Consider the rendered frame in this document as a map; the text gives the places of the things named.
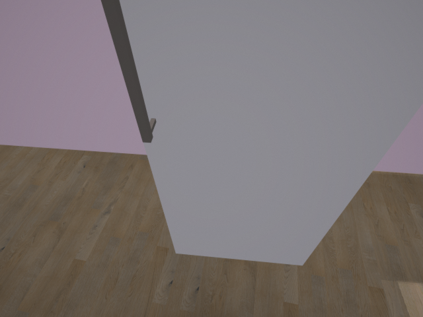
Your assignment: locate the handle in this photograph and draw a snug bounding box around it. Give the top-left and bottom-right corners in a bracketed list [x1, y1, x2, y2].
[101, 0, 156, 143]

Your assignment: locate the fridge door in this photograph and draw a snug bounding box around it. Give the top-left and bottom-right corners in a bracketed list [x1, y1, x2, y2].
[120, 0, 423, 265]

